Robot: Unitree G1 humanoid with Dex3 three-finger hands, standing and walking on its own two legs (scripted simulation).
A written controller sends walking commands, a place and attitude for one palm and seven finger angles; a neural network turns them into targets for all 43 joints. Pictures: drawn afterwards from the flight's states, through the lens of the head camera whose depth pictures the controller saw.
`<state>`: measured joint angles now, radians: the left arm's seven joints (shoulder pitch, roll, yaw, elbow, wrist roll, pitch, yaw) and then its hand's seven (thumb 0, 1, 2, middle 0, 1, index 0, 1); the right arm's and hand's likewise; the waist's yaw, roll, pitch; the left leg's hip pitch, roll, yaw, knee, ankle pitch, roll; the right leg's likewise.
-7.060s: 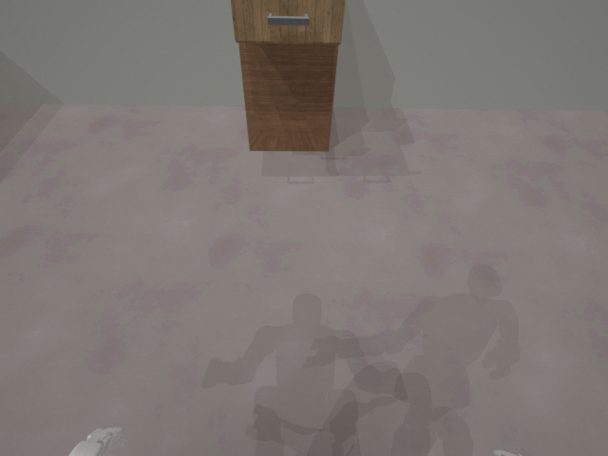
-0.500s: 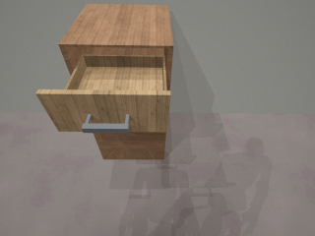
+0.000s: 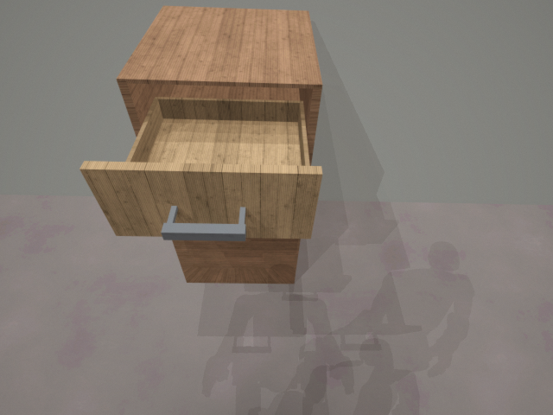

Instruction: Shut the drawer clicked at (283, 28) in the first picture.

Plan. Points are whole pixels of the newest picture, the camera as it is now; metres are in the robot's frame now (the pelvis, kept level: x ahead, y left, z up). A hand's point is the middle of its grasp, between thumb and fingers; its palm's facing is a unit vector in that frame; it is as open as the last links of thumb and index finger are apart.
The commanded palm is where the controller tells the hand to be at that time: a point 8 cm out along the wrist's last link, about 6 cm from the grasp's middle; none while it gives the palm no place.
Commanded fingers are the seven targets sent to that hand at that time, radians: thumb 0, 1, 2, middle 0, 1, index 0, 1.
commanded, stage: shuffle to correct the standing spot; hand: left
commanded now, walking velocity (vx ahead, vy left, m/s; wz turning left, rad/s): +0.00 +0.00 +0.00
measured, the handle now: (206, 222) +0.42 +0.15 +0.01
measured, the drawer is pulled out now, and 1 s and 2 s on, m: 0.28 0.28 0.28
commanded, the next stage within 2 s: come to a stop and stand still in 0.74 s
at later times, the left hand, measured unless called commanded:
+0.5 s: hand out of the picture -0.03 +0.14 -0.17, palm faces +0.05 -0.98 -0.18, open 7.4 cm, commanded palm none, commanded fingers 0.00 0.90 0.90 -0.20 -0.30 -0.20 -0.30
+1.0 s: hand (206, 400) +0.18 +0.13 -0.17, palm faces +0.03 -0.97 -0.25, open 7.3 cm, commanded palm none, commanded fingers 0.00 0.90 0.90 -0.20 -0.30 -0.20 -0.30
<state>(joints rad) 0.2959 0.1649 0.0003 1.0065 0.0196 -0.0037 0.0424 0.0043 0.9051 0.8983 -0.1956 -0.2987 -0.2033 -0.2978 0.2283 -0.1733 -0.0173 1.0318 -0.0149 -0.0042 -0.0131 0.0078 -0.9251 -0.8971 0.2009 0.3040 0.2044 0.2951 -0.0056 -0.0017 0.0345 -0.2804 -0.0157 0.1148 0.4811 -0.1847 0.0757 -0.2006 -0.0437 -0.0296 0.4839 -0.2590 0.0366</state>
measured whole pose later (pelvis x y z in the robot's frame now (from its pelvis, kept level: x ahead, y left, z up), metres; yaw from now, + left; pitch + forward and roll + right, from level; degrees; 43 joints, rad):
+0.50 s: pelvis +0.03 -0.02 +0.00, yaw +0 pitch +0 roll -1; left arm 0.42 0.13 0.01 1.08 0.02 -0.01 0.02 0.00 0.90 0.90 -0.20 -0.30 -0.20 -0.30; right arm 0.29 -0.16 -0.03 1.12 -0.02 0.01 -0.02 0.01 -0.91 -0.90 0.20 0.30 0.20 0.30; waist 0.00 0.02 0.02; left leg -0.28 0.02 0.10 0.55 -0.28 0.05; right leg -0.18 -0.02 -0.06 0.50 -0.31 0.00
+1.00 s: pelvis +0.12 -0.07 +0.00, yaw +1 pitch +0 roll +1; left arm 0.21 0.20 0.06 1.00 0.02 -0.02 0.02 0.02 0.93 0.90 -0.19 -0.30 -0.20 -0.30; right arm 0.37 -0.11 -0.02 1.14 -0.03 -0.02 -0.03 0.00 -0.91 -0.90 0.20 0.30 0.21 0.30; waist -0.04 0.00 0.07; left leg -0.12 0.06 0.11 0.48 -0.34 -0.03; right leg -0.36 -0.10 -0.07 0.54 -0.08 0.01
